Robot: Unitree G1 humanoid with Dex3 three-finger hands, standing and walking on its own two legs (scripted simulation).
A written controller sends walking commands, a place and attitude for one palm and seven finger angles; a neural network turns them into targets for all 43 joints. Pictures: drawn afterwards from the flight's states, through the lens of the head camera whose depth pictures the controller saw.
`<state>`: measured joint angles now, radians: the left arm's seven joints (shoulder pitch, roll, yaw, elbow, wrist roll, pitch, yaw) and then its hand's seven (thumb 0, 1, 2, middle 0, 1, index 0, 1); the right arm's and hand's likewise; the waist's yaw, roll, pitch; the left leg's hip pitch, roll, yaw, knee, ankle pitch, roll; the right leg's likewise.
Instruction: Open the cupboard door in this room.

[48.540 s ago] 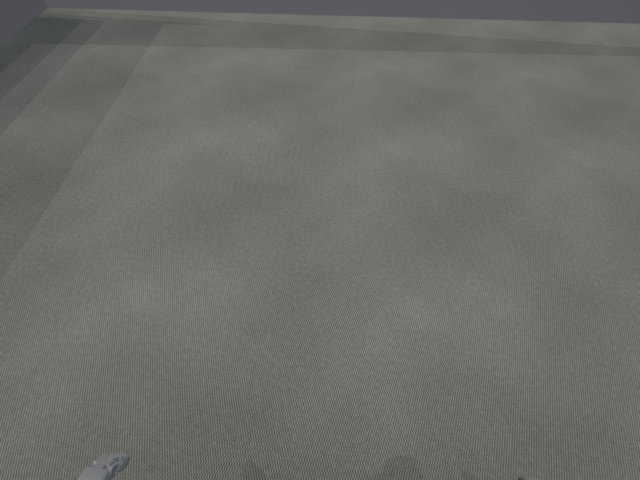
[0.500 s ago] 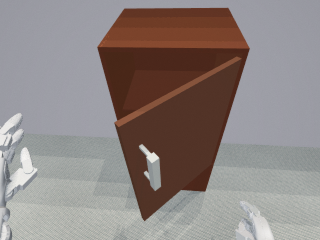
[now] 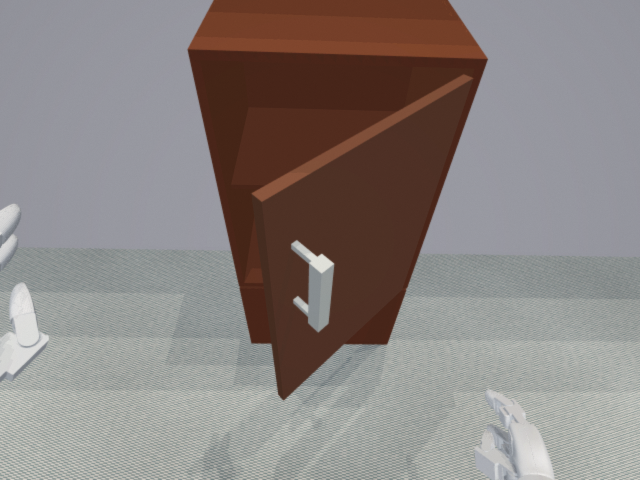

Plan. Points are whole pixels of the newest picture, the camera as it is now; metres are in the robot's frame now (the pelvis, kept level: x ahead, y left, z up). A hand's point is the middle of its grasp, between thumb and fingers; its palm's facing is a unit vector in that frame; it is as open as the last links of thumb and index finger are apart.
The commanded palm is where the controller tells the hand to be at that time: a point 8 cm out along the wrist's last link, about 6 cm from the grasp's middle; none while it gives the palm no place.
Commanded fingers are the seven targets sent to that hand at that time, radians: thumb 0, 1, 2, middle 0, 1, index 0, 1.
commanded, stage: step back with the hand held close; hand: left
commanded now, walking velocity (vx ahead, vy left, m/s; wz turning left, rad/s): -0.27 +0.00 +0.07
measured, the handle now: (309, 287) +0.36 +0.04 +0.03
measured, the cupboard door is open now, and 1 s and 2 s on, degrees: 44 44 44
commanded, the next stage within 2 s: stop stepping back and stand still in 0.44 s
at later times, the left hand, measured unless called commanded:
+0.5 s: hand out of the picture +0.08 +0.31 +0.17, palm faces +0.45 -0.79 -0.42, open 7.5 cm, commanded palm +0.00 +0.33 +0.18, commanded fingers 0.00 0.90 0.90 -0.20 -0.30 -0.20 -0.30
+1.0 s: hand out of the picture -0.02 +0.32 +0.16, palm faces +0.54 -0.80 -0.27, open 7.5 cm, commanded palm -0.10 +0.33 +0.18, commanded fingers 0.00 0.90 0.90 -0.20 -0.30 -0.20 -0.30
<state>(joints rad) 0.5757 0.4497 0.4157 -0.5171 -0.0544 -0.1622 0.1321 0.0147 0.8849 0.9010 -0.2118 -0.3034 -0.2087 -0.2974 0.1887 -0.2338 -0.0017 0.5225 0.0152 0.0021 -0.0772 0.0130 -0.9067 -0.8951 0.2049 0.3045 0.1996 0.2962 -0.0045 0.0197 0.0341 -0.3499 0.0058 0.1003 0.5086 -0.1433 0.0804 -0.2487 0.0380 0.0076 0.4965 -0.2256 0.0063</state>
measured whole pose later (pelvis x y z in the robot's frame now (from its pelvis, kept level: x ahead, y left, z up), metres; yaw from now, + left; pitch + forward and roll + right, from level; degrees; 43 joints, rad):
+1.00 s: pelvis -0.25 +0.03 -0.02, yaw -2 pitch -3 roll +1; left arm 0.34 0.35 0.43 -0.31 -0.05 -0.16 0.18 0.01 0.89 0.90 -0.21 -0.30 -0.20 -0.30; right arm 0.29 -0.23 0.01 0.71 0.00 -0.10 -0.09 0.02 -0.90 -0.89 0.21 0.30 0.20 0.30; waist 0.00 -0.04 -0.04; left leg -0.36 -0.02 0.06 0.69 -0.29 0.05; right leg -0.17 0.03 0.00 0.85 -0.53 -0.02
